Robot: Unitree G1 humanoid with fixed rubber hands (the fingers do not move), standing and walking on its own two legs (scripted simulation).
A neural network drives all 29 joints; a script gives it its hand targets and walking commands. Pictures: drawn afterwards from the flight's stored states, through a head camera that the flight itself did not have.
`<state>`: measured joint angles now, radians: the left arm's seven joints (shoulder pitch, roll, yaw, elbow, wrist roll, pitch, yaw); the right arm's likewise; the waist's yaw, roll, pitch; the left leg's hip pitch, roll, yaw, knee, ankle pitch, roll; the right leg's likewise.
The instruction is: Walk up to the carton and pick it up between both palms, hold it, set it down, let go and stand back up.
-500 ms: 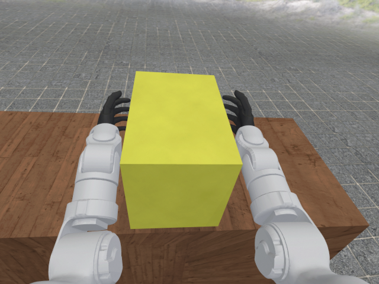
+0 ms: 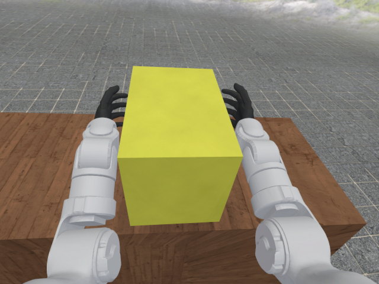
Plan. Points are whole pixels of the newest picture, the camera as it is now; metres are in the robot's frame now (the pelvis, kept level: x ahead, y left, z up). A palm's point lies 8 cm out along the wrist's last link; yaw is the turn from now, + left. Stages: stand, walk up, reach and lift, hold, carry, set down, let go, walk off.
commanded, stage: reach and lift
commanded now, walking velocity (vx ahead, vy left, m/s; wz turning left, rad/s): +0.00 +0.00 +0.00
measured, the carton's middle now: (174, 141) +0.40 +0.04 +0.14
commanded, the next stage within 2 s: hold in 0.34 s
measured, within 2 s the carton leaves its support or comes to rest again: neither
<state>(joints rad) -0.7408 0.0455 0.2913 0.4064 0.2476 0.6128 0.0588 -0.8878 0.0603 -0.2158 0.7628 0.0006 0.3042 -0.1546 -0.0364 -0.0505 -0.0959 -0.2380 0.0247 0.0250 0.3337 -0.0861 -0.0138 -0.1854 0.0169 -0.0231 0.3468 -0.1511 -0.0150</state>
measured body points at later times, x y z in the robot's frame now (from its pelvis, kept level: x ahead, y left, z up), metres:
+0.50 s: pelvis +0.00 +0.00 +0.00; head -0.05 +0.03 +0.45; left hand +0.39 +0.18 +0.21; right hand +0.41 -0.10 +0.23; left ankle +0.06 +0.12 -0.75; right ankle +0.02 -0.11 -0.75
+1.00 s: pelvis +0.00 +0.00 +0.00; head -0.05 +0.03 +0.45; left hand +0.39 +0.18 +0.22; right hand +0.40 -0.11 +0.24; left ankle +0.06 +0.12 -0.75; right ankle +0.02 -0.11 -0.75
